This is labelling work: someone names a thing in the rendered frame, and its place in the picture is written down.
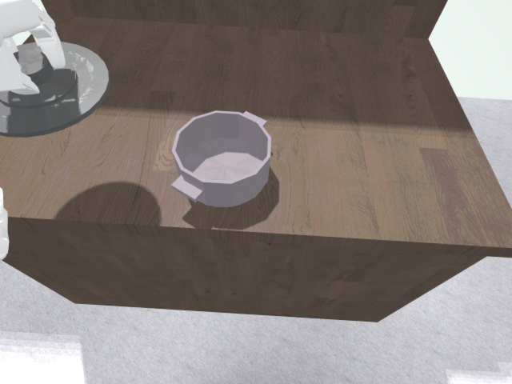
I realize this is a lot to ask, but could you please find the knob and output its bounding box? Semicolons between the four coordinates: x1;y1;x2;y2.
14;50;54;86

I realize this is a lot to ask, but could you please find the lid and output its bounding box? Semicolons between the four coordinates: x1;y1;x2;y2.
0;42;110;138

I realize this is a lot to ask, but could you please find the pot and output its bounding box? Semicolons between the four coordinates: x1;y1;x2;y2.
171;110;271;207

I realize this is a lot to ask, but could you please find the robot left hand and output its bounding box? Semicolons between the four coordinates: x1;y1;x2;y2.
0;0;66;94

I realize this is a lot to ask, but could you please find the table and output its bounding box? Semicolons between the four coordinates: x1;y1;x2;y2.
0;0;512;322

